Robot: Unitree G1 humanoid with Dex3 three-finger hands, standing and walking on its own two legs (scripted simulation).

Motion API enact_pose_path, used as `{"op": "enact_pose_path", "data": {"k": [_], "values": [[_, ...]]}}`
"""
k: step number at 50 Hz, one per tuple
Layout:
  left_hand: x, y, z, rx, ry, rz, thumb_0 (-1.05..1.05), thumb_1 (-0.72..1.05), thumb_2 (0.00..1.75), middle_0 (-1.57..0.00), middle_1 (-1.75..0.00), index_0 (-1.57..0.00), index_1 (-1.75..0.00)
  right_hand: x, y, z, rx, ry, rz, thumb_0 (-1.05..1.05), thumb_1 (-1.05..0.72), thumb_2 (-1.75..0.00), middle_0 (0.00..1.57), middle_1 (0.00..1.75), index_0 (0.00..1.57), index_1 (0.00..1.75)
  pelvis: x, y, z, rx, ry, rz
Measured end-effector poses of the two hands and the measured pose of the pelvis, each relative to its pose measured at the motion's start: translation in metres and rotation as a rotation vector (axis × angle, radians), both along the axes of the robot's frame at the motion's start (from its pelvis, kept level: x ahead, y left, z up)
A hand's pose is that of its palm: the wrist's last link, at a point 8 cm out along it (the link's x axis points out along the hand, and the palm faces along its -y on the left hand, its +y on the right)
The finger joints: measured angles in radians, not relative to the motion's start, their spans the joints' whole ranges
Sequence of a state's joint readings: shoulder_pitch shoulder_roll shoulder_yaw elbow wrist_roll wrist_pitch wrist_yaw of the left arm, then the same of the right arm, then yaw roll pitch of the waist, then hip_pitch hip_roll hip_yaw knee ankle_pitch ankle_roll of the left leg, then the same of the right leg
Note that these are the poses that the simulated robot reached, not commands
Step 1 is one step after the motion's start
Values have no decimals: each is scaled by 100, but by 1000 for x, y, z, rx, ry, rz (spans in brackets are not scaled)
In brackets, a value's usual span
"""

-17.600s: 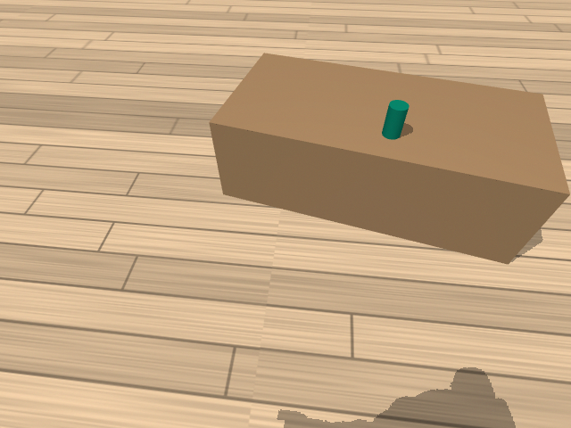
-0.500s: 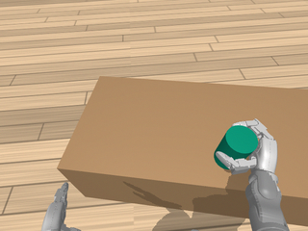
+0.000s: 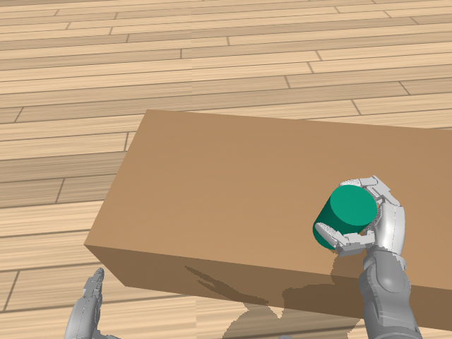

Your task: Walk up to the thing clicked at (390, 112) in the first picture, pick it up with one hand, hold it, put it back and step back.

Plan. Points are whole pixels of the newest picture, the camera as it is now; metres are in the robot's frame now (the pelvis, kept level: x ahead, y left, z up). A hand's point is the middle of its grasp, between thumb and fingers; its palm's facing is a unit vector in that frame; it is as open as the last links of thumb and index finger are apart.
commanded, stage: hold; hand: right
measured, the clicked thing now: (340, 219) +0.33 -0.17 +0.03
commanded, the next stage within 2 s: crouch in 0.60 s
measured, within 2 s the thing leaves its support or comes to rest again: neither
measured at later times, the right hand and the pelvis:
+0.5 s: hand (344, 215) +0.33 -0.17 +0.05, palm faces +0.24 +0.97 -0.01, open 10.1 cm; pelvis +0.00 +0.01 +0.00, yaw +0 degrees
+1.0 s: hand (345, 220) +0.34 -0.18 +0.01, palm faces +0.28 +0.96 -0.01, open 10.0 cm; pelvis -0.01 +0.01 -0.01, yaw +0 degrees
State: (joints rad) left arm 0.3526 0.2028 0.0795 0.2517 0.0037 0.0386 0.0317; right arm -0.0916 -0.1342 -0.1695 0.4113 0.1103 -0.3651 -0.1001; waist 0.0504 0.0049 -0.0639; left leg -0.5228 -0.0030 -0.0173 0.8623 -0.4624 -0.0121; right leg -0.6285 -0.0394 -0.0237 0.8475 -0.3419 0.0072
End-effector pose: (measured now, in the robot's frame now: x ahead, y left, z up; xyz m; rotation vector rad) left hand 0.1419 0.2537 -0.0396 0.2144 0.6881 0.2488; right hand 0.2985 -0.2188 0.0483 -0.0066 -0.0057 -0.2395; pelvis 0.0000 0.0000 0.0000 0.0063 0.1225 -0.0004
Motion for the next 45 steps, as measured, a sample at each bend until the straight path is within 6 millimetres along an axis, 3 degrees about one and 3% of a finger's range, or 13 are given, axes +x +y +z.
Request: {"op": "enact_pose_path", "data": {"k": [24,33,40,45], "values": [[-1,8,-4,-5,9,6,-1,-52,5,-5,-6,-6,-6,-2,4,4,-7,-10,-1,-2,47,-103,70,110,77,115,-1,5,0,-4,-1,0],[-2,15,4,26,-7,4,-1,-52,5,-5,-6,-6,-6,-4,5,1,-1,-8,-9,-2,47,-103,70,110,78,115,-2,7,0,-4,-3,-1],[0,8,1,8,-8,-5,-1,-52,5,-5,-6,-6,-6,-3,3,4,-13,-19,-6,-2,47,-103,70,110,78,115,-3,7,0,-3,-3,-2],[4,1,7,4,-42,-25,-1,-52,5,-4,-5,-5,-5,3,-2,-11,6,17,-23,-2,47,-103,71,109,78,114,-3,6,-2,-3,9,-1]]}}
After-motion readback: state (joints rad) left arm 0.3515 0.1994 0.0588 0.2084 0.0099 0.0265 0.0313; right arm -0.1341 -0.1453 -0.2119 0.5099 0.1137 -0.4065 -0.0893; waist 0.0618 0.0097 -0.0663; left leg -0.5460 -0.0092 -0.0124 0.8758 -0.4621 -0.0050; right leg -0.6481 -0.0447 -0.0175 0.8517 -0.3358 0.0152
